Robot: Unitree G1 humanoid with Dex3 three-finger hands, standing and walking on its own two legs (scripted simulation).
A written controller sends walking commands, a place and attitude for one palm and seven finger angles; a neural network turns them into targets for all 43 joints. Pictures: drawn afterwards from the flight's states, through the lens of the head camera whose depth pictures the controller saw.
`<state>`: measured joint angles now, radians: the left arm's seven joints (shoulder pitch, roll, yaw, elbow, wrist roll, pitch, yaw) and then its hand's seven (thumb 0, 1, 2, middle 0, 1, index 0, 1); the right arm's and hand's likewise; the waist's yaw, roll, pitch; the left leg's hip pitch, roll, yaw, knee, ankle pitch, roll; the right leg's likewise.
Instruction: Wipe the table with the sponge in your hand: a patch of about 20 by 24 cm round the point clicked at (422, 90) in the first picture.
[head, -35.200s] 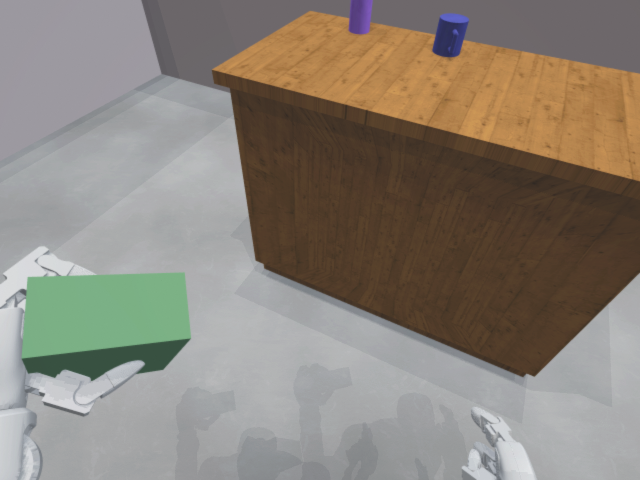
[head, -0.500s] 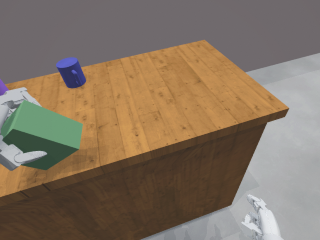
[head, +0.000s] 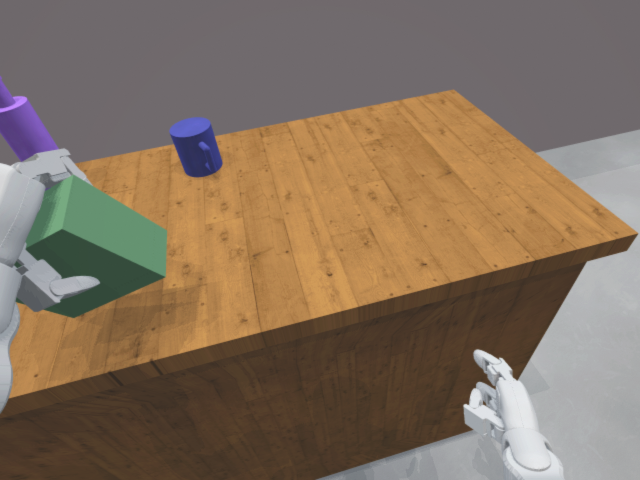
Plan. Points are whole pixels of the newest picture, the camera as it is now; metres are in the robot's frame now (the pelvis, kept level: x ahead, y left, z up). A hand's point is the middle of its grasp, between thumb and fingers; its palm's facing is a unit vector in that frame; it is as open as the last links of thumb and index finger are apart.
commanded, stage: turn the palm down, sponge in hand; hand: left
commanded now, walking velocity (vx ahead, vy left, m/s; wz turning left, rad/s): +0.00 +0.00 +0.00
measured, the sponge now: (89, 261) +0.25 +0.29 +0.20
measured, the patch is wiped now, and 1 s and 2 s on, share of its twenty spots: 0.05 0.05 0.05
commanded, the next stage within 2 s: move the sponge above the wiping area in 0.90 s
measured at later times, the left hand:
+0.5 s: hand (25, 229) +0.23 +0.31 +0.26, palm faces +0.35 -0.10 -0.93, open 10.1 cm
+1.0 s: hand (101, 252) +0.24 +0.25 +0.23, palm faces +0.24 -0.12 -0.96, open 10.1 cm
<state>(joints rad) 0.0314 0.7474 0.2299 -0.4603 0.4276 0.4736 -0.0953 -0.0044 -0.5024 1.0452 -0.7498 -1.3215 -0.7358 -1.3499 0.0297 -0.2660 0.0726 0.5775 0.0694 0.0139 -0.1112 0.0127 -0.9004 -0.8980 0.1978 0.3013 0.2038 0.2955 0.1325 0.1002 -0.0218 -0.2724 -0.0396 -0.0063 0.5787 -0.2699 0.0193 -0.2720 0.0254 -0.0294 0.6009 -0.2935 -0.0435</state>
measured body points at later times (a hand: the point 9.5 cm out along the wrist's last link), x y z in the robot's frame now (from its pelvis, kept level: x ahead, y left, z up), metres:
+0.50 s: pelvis -0.02 +0.01 +0.01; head -0.04 -0.04 +0.45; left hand +0.21 +0.31 +0.31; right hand +0.26 -0.15 -0.05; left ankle +0.03 +0.11 -0.73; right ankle +0.02 -0.09 -0.73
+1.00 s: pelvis -0.02 -0.03 +0.01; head -0.04 -0.09 +0.45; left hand +0.22 +0.25 +0.28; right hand +0.26 -0.22 -0.05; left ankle +0.03 +0.11 -0.73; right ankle +0.02 -0.09 -0.73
